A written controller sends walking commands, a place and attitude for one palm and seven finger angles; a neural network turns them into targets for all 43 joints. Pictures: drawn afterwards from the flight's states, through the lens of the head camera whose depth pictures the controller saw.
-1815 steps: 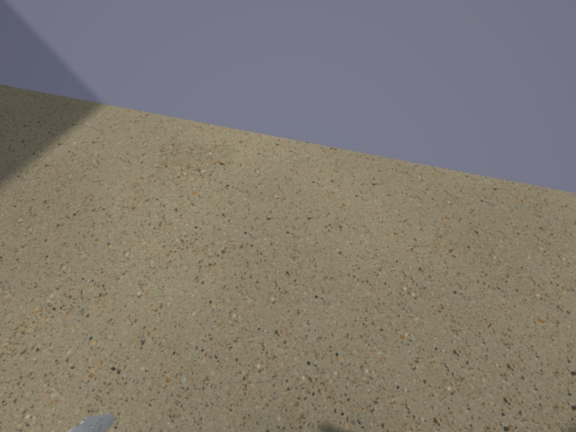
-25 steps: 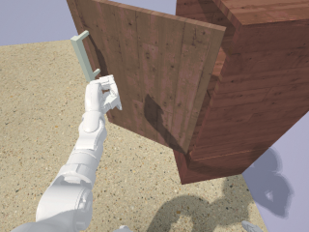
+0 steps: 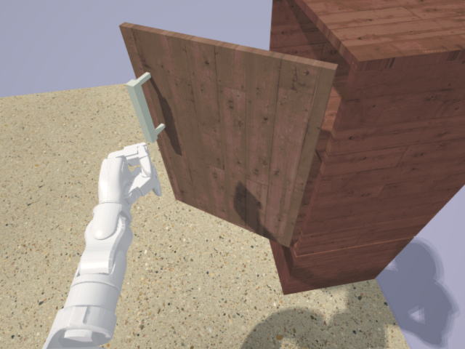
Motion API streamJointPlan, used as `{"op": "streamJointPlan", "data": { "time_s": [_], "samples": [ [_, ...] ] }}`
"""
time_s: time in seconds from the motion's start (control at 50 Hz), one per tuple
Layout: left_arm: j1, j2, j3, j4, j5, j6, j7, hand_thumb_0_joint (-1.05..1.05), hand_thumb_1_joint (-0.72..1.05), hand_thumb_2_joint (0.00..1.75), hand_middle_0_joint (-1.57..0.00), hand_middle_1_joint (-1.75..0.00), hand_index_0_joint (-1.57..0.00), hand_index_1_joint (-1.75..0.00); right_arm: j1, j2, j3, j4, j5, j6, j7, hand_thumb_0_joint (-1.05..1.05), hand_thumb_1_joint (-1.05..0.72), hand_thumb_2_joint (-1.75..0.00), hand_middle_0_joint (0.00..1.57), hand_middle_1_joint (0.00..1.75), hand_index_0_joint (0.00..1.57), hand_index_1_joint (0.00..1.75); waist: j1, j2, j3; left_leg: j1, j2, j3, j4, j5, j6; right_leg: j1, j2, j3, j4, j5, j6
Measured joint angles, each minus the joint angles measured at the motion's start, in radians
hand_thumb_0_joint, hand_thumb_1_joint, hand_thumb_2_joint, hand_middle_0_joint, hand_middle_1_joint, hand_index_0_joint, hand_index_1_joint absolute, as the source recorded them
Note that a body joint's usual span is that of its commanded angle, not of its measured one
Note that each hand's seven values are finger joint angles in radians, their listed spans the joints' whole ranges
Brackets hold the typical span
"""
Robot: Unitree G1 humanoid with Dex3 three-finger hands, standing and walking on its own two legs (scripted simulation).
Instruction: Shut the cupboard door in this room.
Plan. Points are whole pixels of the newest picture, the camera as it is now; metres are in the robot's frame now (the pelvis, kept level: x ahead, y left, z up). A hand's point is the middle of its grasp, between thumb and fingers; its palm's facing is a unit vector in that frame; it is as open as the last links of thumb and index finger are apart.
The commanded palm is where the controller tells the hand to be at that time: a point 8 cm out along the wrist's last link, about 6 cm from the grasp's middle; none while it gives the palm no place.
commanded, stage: draw the hand back to the body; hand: left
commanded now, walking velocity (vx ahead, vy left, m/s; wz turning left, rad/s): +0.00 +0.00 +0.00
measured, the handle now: (148, 109) +0.61 +0.21 +0.08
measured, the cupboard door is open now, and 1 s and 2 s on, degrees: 54 54 54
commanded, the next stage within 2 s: step back with the hand held close in 1.22 s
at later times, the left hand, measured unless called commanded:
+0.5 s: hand (61, 236) +0.24 +0.23 +0.15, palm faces +0.26 -0.93 -0.26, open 3.7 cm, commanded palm +0.20 +0.27 +0.17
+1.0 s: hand out of the picture +0.18 +0.30 +0.18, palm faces +0.47 -0.78 -0.41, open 7.0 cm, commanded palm +0.13 +0.33 +0.20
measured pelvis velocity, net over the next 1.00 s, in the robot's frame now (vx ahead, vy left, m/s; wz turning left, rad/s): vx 0.00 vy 0.03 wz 0.02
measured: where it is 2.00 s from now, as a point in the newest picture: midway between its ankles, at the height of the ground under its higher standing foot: outside the picture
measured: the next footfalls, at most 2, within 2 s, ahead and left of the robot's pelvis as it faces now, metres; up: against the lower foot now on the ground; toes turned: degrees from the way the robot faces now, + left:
none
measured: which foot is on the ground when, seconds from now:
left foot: down 0.00-1.00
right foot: down 0.00-1.00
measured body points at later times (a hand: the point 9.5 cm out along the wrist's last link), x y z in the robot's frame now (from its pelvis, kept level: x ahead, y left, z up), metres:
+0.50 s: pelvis -0.01 +0.02 +0.03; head -0.02 +0.00 +0.48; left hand +0.22 +0.28 +0.16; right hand +0.21 -0.18 -0.05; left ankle +0.03 +0.12 -0.72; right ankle -0.04 -0.10 -0.72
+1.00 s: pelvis +0.00 +0.03 +0.03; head -0.02 +0.00 +0.48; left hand +0.15 +0.34 +0.20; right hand +0.19 -0.20 -0.06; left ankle +0.03 +0.12 -0.72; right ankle -0.04 -0.10 -0.72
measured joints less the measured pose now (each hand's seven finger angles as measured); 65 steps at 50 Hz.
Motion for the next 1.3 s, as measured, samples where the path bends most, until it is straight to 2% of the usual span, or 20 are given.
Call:
{"op": "streamJointPlan", "data": {
  "time_s": [0.16, 0.26, 0.32, 0.42, 0.52, 0.66, 0.9, 1.1, 1.3],
  "samples": [
    [0.159, 0.017, -0.035, -0.229, -0.034, 0.127, -0.041, 0.02, 0.9, 0.9, -1.27, -1.47, -1.28, -1.48, -0.119, -0.01, 0.017, -0.041, 0.019, -0.022, -0.029, 0.01, -0.91, -0.89, 0.2, 0.3, 0.2, 0.3, 0.034, 0.0, 0.009, 0.095, -0.015, -0.007, -0.055, 0.025, 0.008, 0.102, -0.012, -0.008, -0.061, 0.025, 0.009],
    [0.28, 0.069, -0.079, -0.366, 0.056, 0.158, 0.021, 0.02, 0.9, 0.9, -1.19, -1.39, -1.2, -1.39, -0.205, 0.011, 0.034, -0.076, 0.006, 0.0, -0.057, 0.01, -0.91, -0.89, 0.2, 0.3, 0.2, 0.3, 0.047, -0.002, 0.034, 0.183, -0.023, -0.011, -0.142, 0.067, 0.011, 0.194, -0.017, -0.011, -0.154, 0.069, 0.014],
    [0.337, 0.087, -0.083, -0.428, 0.079, 0.173, 0.047, 0.02, 0.9, 0.9, -1.13, -1.32, -1.14, -1.32, -0.233, 0.021, 0.046, -0.094, -0.001, 0.012, -0.065, 0.01, -0.91, -0.89, 0.2, 0.3, 0.2, 0.3, 0.061, -0.002, 0.054, 0.233, -0.027, -0.014, -0.195, 0.093, 0.014, 0.248, -0.018, -0.014, -0.217, 0.1, 0.017],
    [0.413, 0.104, -0.062, -0.509, 0.093, 0.192, 0.074, 0.02, 0.9, 0.9, -1.01, -1.18, -1.01, -1.18, -0.243, 0.032, 0.066, -0.099, -0.013, 0.022, -0.065, 0.01, -0.91, -0.89, 0.2, 0.3, 0.2, 0.3, 0.08, 0.003, 0.082, 0.296, -0.034, -0.016, -0.264, 0.126, 0.019, 0.317, -0.023, -0.016, -0.297, 0.139, 0.021],
    [0.499, 0.122, -0.018, -0.593, 0.097, 0.2, 0.087, 0.02, 0.9, 0.9, -0.87, -1.03, -0.88, -1.04, -0.222, 0.043, 0.077, -0.085, -0.021, 0.027, -0.06, 0.01, -0.91, -0.89, 0.2, 0.3, 0.21, 0.3, 0.088, 0.009, 0.094, 0.332, -0.041, -0.012, -0.302, 0.141, 0.025, 0.355, -0.028, -0.013, -0.342, 0.159, 0.027],
    [0.628, 0.151, 0.06, -0.693, 0.094, 0.189, 0.096, 0.02, 0.9, 0.9, -0.68, -0.83, -0.69, -0.83, -0.177, 0.041, 0.069, -0.051, -0.026, 0.025, -0.055, 0.01, -0.9, -0.89, 0.21, 0.3, 0.21, 0.3, 0.085, 0.019, 0.096, 0.352, -0.046, -0.006, -0.317, 0.141, 0.031, 0.375, -0.034, -0.007, -0.361, 0.165, 0.034],
    [0.815, 0.203, 0.203, -0.811, 0.09, 0.144, 0.117, 0.02, 0.89, 0.9, -0.36, -0.47, -0.37, -0.48, -0.142, 0.015, 0.027, -0.031, -0.021, -0.029, -0.063, 0.01, -0.91, -0.89, 0.2, 0.3, 0.2, 0.3, 0.09, 0.023, 0.082, 0.348, -0.044, 0.0, -0.298, 0.123, 0.033, 0.375, -0.034, 0.0, -0.354, 0.154, 0.037],
    [0.777, 0.164, 0.175, -0.79, 0.096, 0.148, 0.123, 0.01, 0.89, 0.9, -0.23, -0.33, -0.23, -0.33, -0.17, 0.013, 0.025, -0.033, -0.026, -0.053, -0.065, 0.01, -0.91, -0.89, 0.2, 0.3, 0.2, 0.3, 0.102, 0.014, 0.081, 0.35, -0.046, -0.008, -0.298, 0.123, 0.03, 0.377, -0.034, -0.009, -0.348, 0.148, 0.034],
    [0.789, 0.183, 0.184, -0.809, 0.09, 0.153, 0.116, 0.01, 0.89, 0.9, -0.21, -0.3, -0.22, -0.31, -0.176, 0.032, 0.034, -0.049, -0.029, -0.051, -0.061, 0.01, -0.91, -0.89, 0.2, 0.3, 0.21, 0.3, 0.097, 0.011, 0.079, 0.353, -0.036, -0.005, -0.295, 0.115, 0.022, 0.383, -0.025, -0.004, -0.358, 0.149, 0.027]
  ]
}}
